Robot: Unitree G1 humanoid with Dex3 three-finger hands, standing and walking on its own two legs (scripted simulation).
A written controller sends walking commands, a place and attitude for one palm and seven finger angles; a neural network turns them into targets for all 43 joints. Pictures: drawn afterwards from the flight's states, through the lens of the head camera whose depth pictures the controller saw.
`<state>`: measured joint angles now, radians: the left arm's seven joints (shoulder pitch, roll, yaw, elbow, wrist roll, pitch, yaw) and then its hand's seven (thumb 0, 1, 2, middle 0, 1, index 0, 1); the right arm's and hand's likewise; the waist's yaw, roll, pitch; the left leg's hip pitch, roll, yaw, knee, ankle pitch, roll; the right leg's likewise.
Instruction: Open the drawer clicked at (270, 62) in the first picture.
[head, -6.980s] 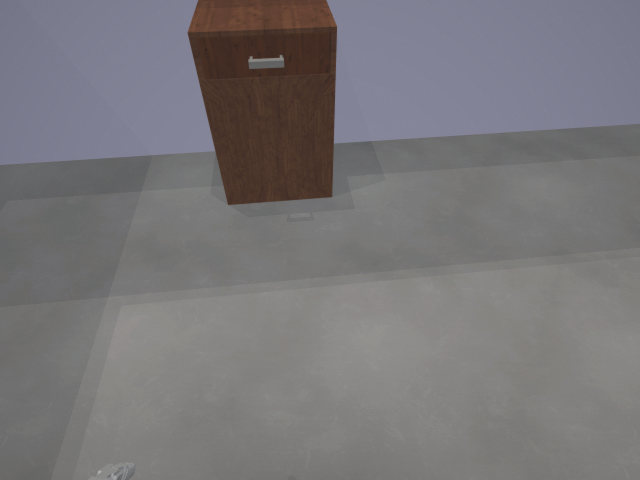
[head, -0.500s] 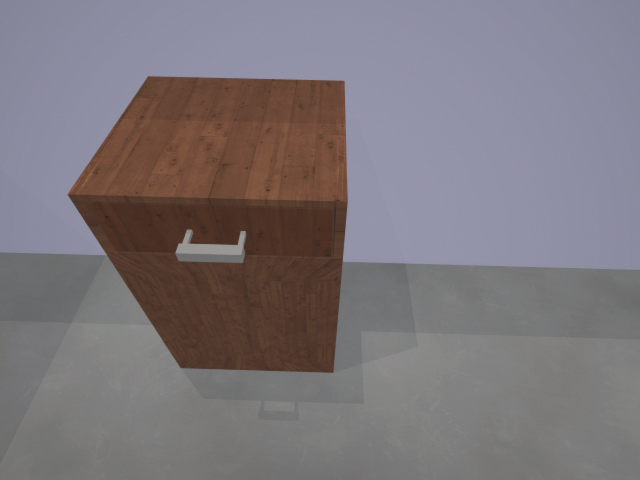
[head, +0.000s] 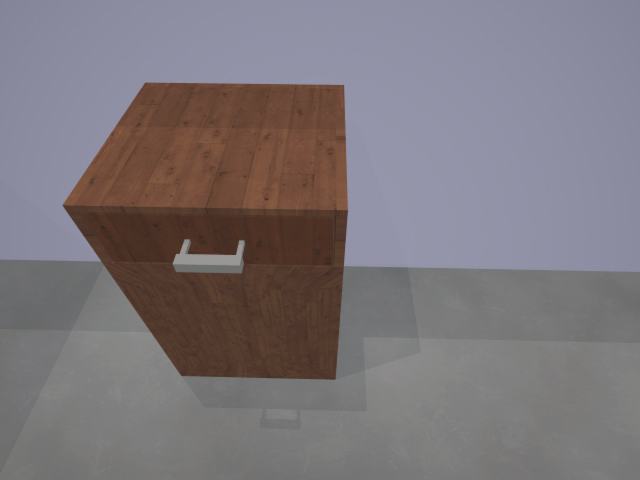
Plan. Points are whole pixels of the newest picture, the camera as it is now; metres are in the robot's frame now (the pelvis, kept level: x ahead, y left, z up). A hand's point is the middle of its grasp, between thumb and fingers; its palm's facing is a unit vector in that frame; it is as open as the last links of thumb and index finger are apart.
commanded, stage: look again from close up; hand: left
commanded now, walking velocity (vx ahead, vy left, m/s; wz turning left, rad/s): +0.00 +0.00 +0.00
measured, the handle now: (211, 254) +0.50 +0.24 -0.09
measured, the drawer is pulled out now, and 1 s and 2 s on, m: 0.00 0.00 0.00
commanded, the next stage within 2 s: raise the hand with hooked fingers in 0.56 s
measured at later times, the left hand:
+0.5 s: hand out of the picture -0.01 +0.21 -0.18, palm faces +0.00 -0.98 -0.21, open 7.4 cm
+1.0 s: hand (152, 457) +0.16 +0.22 -0.05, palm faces -0.02 -0.27 -0.96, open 8.2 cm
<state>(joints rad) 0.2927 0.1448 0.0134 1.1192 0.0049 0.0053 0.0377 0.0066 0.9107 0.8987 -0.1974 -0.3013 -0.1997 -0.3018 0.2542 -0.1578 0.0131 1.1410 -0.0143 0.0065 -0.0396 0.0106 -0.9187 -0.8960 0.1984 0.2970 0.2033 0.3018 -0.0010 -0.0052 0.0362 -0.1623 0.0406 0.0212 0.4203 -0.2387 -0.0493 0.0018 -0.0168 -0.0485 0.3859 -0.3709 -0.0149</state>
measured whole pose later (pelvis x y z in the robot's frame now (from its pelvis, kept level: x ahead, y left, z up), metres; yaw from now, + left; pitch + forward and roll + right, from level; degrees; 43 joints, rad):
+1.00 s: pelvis -0.07 +0.00 -0.04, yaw -3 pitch +9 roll +2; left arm 0.34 0.30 -0.03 0.10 0.87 0.02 0.38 0.01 0.70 0.81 -0.21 -0.43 -0.21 -0.43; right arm 0.10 -0.23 -0.04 0.63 -0.04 -0.03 -0.02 0.02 -0.91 -0.90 0.20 0.30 0.20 0.30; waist 0.03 0.02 -0.15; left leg -0.63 0.06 0.09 0.75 -0.28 -0.02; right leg -0.54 -0.01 0.01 0.86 -0.48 -0.03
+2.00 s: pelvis -0.05 +0.04 -0.02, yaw -2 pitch +4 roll +0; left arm 0.03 0.43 -0.09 0.03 0.94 0.16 0.17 0.00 -0.43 0.33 -0.31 -1.16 -0.31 -1.16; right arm 0.10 -0.22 -0.01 0.59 -0.01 0.11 -0.02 0.02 -0.91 -0.90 0.20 0.30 0.20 0.30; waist 0.05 0.06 -0.07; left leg -0.47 0.00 0.04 0.67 -0.27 0.02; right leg -0.32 -0.04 0.00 0.67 -0.42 0.03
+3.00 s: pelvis -0.05 +0.01 -0.02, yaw -1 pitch +5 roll +0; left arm -0.19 0.46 -0.05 0.27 0.96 -0.06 0.14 0.00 -0.49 0.30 -0.32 -1.20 -0.32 -1.20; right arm 0.15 -0.25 -0.03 0.65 0.00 0.10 -0.05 0.01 -0.91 -0.90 0.20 0.30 0.20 0.30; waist 0.05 0.06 -0.04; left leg -0.46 0.03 0.00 0.61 -0.23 -0.02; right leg -0.32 -0.01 -0.04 0.64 -0.41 -0.02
